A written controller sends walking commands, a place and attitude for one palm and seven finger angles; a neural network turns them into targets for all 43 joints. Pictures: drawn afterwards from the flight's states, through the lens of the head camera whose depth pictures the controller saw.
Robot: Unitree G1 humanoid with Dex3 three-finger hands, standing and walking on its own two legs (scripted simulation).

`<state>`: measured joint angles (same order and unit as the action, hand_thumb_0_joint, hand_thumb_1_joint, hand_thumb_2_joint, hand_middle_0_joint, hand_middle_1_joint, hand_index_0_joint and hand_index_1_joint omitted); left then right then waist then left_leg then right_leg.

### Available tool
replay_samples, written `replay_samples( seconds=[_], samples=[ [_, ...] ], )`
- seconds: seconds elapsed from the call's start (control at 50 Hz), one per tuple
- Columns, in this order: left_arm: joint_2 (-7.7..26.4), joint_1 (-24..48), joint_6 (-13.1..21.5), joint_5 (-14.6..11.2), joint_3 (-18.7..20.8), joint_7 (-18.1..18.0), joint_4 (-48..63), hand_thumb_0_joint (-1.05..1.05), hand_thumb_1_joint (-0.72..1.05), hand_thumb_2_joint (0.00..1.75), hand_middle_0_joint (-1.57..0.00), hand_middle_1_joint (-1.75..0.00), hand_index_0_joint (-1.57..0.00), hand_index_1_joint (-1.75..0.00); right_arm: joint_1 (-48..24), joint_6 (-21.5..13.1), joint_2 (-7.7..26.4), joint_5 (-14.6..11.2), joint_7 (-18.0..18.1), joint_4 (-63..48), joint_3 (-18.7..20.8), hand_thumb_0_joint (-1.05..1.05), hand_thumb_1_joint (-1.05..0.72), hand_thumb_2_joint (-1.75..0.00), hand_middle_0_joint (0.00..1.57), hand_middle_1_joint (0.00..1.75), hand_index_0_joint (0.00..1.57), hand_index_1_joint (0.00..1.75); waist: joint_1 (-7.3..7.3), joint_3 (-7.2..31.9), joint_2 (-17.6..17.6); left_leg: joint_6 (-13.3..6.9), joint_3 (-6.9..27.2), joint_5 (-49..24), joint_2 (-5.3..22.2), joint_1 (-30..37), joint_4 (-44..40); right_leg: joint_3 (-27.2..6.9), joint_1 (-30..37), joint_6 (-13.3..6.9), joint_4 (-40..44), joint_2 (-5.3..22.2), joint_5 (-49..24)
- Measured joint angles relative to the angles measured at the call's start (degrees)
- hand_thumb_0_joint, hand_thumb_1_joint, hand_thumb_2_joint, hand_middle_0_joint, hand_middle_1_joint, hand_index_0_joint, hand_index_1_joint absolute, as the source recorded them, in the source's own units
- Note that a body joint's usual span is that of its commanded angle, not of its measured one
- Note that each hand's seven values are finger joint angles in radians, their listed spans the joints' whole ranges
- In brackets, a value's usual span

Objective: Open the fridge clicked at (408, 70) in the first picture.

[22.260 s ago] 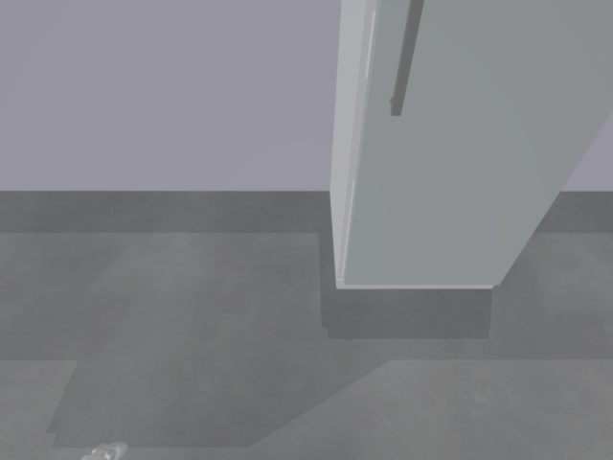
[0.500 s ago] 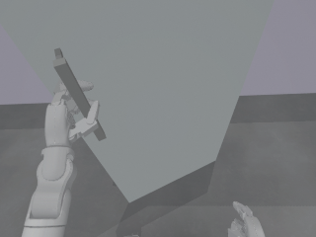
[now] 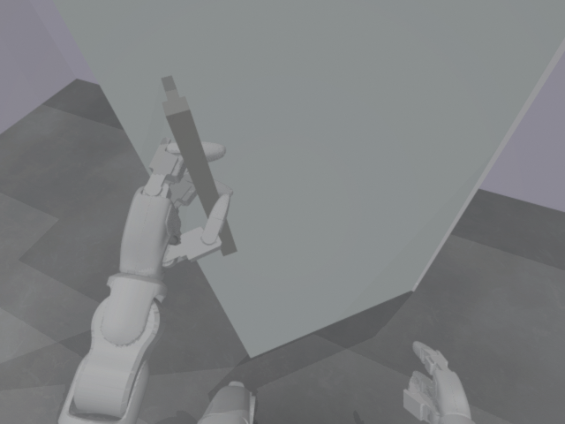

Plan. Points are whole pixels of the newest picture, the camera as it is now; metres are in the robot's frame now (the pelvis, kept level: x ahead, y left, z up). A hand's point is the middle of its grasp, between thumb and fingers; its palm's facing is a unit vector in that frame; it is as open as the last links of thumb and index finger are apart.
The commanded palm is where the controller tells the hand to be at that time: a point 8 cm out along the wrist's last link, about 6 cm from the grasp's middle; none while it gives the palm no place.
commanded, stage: walk backward, drawing the door open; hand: left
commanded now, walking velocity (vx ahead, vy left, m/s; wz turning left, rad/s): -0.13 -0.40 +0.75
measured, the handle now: (204, 181) +0.35 +0.09 +0.18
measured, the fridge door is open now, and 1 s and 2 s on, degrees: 46 69 61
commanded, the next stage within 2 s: stop walking and hold the door back in 0.48 s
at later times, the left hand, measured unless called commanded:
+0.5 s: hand (317, 338) +0.18 -0.03 +0.17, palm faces +0.42 -0.87 -0.26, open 7.6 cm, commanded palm +0.13 +0.01 +0.18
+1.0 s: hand (381, 365) +0.16 -0.07 +0.18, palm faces +0.66 -0.71 -0.22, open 6.2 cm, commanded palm +0.13 -0.03 +0.16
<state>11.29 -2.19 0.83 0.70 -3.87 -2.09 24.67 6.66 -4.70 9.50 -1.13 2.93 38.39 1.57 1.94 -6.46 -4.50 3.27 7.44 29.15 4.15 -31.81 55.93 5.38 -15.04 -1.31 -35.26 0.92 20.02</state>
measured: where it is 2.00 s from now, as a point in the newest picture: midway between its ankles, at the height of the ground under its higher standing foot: outside the picture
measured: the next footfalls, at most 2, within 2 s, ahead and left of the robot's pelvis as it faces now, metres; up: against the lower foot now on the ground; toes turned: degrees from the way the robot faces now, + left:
left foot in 0.20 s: -0.01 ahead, +0.06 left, +0.00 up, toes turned +20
right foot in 0.44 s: +0.11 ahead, -0.35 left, +0.00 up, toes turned +21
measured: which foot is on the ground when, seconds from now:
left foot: up 0.00-0.18, down 0.20-0.44, up 0.46-0.68, down 0.70-1.00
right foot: down 0.00-0.20, up 0.22-0.42, down 0.44-0.74, up 0.76-1.00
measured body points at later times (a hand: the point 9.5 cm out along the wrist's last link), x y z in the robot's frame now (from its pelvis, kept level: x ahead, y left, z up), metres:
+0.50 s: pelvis -0.04 -0.24 -0.01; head +0.02 -0.24 +0.43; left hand +0.15 +0.02 +0.18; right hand +0.21 -0.36 -0.13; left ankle -0.07 -0.02 -0.69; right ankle +0.07 -0.36 -0.73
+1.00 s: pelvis -0.06 -0.40 +0.00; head -0.06 -0.42 +0.45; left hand +0.12 -0.04 +0.19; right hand +0.20 -0.43 -0.09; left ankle -0.09 -0.27 -0.72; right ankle +0.01 -0.51 -0.72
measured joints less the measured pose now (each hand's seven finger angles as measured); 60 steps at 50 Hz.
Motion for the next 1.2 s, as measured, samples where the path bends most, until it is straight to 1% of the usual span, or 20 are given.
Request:
replay_samples(
  seconds=[0.04, 0.08, 0.18, 0.2, 0.24, 0.32, 0.42, 0.48, 0.52, 0.56, 0.66, 0.7, 0.72, 0.78, 0.88, 0.98, 1.02, 1.06, 1.12, 1.2],
  samples=[
    [-0.47, -1.66, 0.31, 0.28, -0.83, 0.56, 0.58, -0.07, 0.62, 0.83, -0.39, -1.31, -0.15, -1.18, -0.13, -0.34, 0.81, 0.58, 1.1, -0.26, 0.62, 0.02, -0.91, -0.9, 0.2, 0.3, 0.2, 0.3, -0.05, 0.04, 1.55, -0.41, -5.74, 2.86, -1.83, -1.22, 10.7, 1.69, 0.65, -1.14, 0.55, 1.54, -0.15],
    [-0.78, -3.21, 1.23, 0.57, -1.62, 1.19, 1.42, -0.06, 0.61, 0.83, -0.39, -1.32, -0.15, -1.18, -0.02, -0.65, 1.39, 1.19, 1.81, -1.55, 0.87, 0.02, -0.91, -0.9, 0.2, 0.3, 0.2, 0.3, 0.08, -0.11, 2.9, -0.66, -10.92, 2.51, -2.41, 0.71, 10.39, 3.65, 1.15, -2.07, 1.58, 2.56, -0.65],
    [-0.8, -4.52, 2.01, 2.32, -3.82, 1.21, 5.25, -0.07, 0.61, 0.83, -0.4, -1.32, -0.15, -1.15, 0.49, -2.28, 2.06, 1.99, 2.31, -6.06, 0.73, 0.02, -0.91, -0.9, 0.19, 0.3, 0.19, 0.3, 0.09, 0.52, 4.19, -1.45, -17.67, -5.57, -2.14, 11.04, -13.94, 9.46, -2.55, -4.48, -1.52, 2.71, 0.48],
    [-0.78, -4.37, 2.06, 2.6, -3.81, 0.83, 6.25, -0.08, 0.62, 0.83, -0.4, -1.33, -0.14, -1.13, 0.47, -2.82, 2.33, 2.11, 2.14, -7.26, 0.58, 0.02, -0.91, -0.9, 0.19, 0.3, 0.19, 0.3, -0.25, 0.88, 3.59, -2.5, -17.17, -11.8, -1.49, 13.91, -20.24, 9.59, -5.33, -4.25, -5.77, 2.08, 1.48],
    [0.43, -1.89, 4.0, 2.65, -2.72, 0.55, 5.32, -0.1, 0.63, 0.83, -0.41, -1.34, -0.12, -1.1, -1.03, -3.42, 0.73, 2.92, 1.78, -7.23, 0.95, 0.01, -0.91, -0.9, 0.19, 0.3, 0.19, 0.3, -0.09, -1.76, 5.53, -2.96, -15.6, -12.03, -1.96, 13.16, -19.32, 3.94, -10.78, -0.37, -18.35, 1.27, 6.25],
    [1.44, 0.2, 4.65, 2.35, -0.38, 0.87, 3.5, -0.1, 0.63, 0.85, -0.41, -1.33, -0.11, -1.12, -1.63, -2.55, -0.78, 3.21, -0.21, -5.98, -0.76, 0.01, -0.91, -0.9, 0.2, 0.3, 0.2, 0.3, 0.29, -5.51, 4.23, -0.15, -8.39, -15.68, 0.95, 12.81, -21.9, -3.42, -17.64, 2.6, -31.92, -1.55, 6.0],
    [1.37, 0.56, 2.38, 0.51, 1.67, 0.8, 3.0, -0.1, 0.62, 0.89, -0.39, -1.32, -0.1, -1.13, 1.03, -1.98, -0.93, 1.12, -1.79, -5.0, -1.01, 0.01, -0.9, -0.9, 0.2, 0.3, 0.2, 0.3, -2.32, -4.85, 0.56, 2.18, -1.43, -17.88, 6.18, 10.31, -23.34, -6.87, -8.66, 2.81, -8.13, 2.14, -3.45],
    [1.34, 0.45, 1.32, 0.14, 4.03, -0.3, 2.83, -0.12, 0.6, 0.92, -0.4, -1.34, -0.1, -1.14, 0.48, -0.36, -0.52, -0.1, -1.56, -3.39, -1.12, 0.01, -0.9, -0.9, 0.2, 0.3, 0.2, 0.3, -2.18, -4.07, 0.34, 0.14, 0.8, -3.91, 5.59, 4.21, -8.78, -4.57, -5.75, 5.56, -4.47, 2.57, -2.91],
    [0.5, -0.73, 0.66, -0.01, 4.52, -0.92, 3.06, -0.12, 0.59, 0.92, -0.41, -1.35, -0.12, -1.15, -0.65, 0.14, 0.45, -0.04, -0.49, -1.73, -0.41, 0.02, -0.9, -0.9, 0.2, 0.3, 0.2, 0.3, -0.95, -4.58, 0.59, -0.98, -2.1, 3.28, 2.13, 0.86, 6.41, -2.65, -5.42, 3.82, -5.29, 3.29, -3.0],
    [0.48, -2.2, 0.81, -0.27, 4.5, -0.95, 3.3, -0.11, 0.58, 0.92, -0.42, -1.36, -0.13, -1.18, -0.96, 0.44, 1.03, 0.09, 0.21, -1.35, 0.45, 0.02, -0.91, -0.9, 0.2, 0.3, 0.2, 0.3, -0.05, -4.85, 1.7, -1.22, -7.67, 5.24, -0.22, 1.0, 12.98, -0.89, -4.33, 2.08, -3.53, 4.23, -4.33],
    [0.64, -2.22, 3.26, -0.74, 1.99, -0.27, 1.42, -0.12, 0.57, 0.89, -0.41, -1.36, -0.17, -1.21, 1.17, 0.48, 2.54, 0.81, 1.24, -3.32, 0.66, 0.02, -0.91, -0.9, 0.2, 0.3, 0.2, 0.3, 1.1, -1.57, 3.01, -1.68, -15.96, 1.35, -3.04, 10.28, -5.92, 5.76, -5.37, -0.06, -0.72, 4.39, -6.52],
    [-0.19, 0.95, 3.63, -1.15, -0.32, -0.81, -1.55, -0.12, 0.56, 0.88, -0.42, -1.37, -0.19, -1.22, 1.86, 0.69, 3.36, 0.91, 1.48, -3.38, 0.37, 0.02, -0.91, -0.9, 0.2, 0.3, 0.2, 0.3, -0.09, 0.16, 3.4, -2.96, -15.54, -2.54, -4.34, 15.33, -15.58, 7.65, -6.93, -0.68, -1.54, 3.87, -6.63],
    [-0.19, 3.34, 3.85, -1.01, -1.28, -1.24, -3.67, -0.13, 0.56, 0.88, -0.43, -1.37, -0.2, -1.23, 1.55, 0.87, 3.08, 0.92, 1.54, -2.82, 0.14, 0.02, -0.91, -0.9, 0.19, 0.3, 0.19, 0.3, -1.03, -0.1, 5.31, -5.12, -15.59, -7.18, -5.45, 16.29, -18.36, 7.55, -7.28, -0.91, -2.33, 4.7, -6.6],
    [-0.53, 9.89, 4.28, -0.79, -3.37, -2.93, -12.51, -0.12, 0.57, 0.86, -0.45, -1.38, -0.23, -1.24, 1.73, 1.52, 3.19, 0.89, 1.55, -3.03, -1.21, 0.02, -0.91, -0.9, 0.19, 0.3, 0.19, 0.3, -3.59, -0.34, 6.8, -8.08, -15.09, -11.35, -6.08, 17.56, -20.68, 2.75, -8.08, 1.46, -7.81, 3.85, -0.48],
    [-0.07, 19.4, 2.5, -1.46, -4.59, -4.03, -29.11, -0.09, 0.6, 0.84, -0.47, -1.39, -0.29, -1.31, 2.46, 2.63, 2.42, 0.03, 1.71, -2.76, -3.28, 0.02, -0.91, -0.9, 0.19, 0.3, 0.19, 0.3, -3.72, 3.3, 1.13, -7.19, -10.09, -15.62, -3.55, 17.19, -24.94, -1.7, -8.55, 3.14, -18.16, 1.76, 0.96],
    [-0.67, 29.94, 1.11, -3.25, -2.64, -4.33, -44.8, -0.08, 0.62, 0.83, -0.47, -1.4, -0.32, -1.36, 3.77, 3.72, 0.07, -0.5, 1.85, -1.67, -5.41, 0.01, -0.91, -0.9, 0.2, 0.3, 0.2, 0.3, -5.45, 5.79, 0.56, -5.52, -9.17, -16.28, -1.64, 14.38, -24.11, -0.25, 0.59, 3.01, -4.29, 1.72, 3.0],
    [-0.16, 34.4, 1.1, -3.52, -0.85, -4.33, -50.08, -0.07, 0.62, 0.83, -0.46, -1.4, -0.32, -1.37, 3.88, 3.96, -0.63, -0.45, 1.94, -1.23, -5.77, 0.01, -0.9, -0.9, 0.2, 0.3, 0.2, 0.3, -5.68, 6.58, 2.2, -4.65, -9.91, -10.89, -2.2, 10.42, -18.78, -1.72, 3.18, 1.03, 2.64, 2.14, 2.5],
    [-1.0, 37.18, 2.04, -4.01, 1.87, -4.59, -54.57, -0.07, 0.64, 0.84, -0.46, -1.4, -0.32, -1.38, 2.8, 4.17, 0.81, 0.02, 2.12, 0.57, -5.12, 0.01, -0.9, -0.9, 0.2, 0.3, 0.2, 0.3, -5.24, 4.93, 0.34, -3.33, -7.32, -5.52, -3.05, 6.59, -7.8, -1.72, 1.86, 1.02, 0.52, 1.76, -0.89],
    [-0.75, 39.48, 3.85, -4.36, 4.41, -4.17, -61.21, -0.08, 0.65, 0.83, -0.46, -1.4, -0.32, -1.39, 3.34, 3.79, 3.18, -0.01, 2.47, 3.21, -3.26, 0.01, -0.9, -0.9, 0.2, 0.3, 0.2, 0.3, -4.56, 3.61, -0.1, -1.75, -6.73, -6.85, -5.33, 3.17, 4.37, -3.19, 2.49, 2.08, 1.97, 3.35, -2.89],
    [1.38, 43.77, 5.97, -3.72, 7.12, -1.9, -70.94, -0.09, 0.65, 0.84, -0.45, -1.4, -0.35, -1.4, 5.9, 3.8, 5.92, -0.3, 2.46, 5.1, -1.4, 0.01, -0.91, -0.9, 0.2, 0.3, 0.2, 0.3, -1.74, 3.34, 2.28, -1.37, -8.6, -10.1, -4.77, 3.21, 2.94, -3.94, 3.0, 2.76, 4.24, 6.22, -4.4]
  ],
)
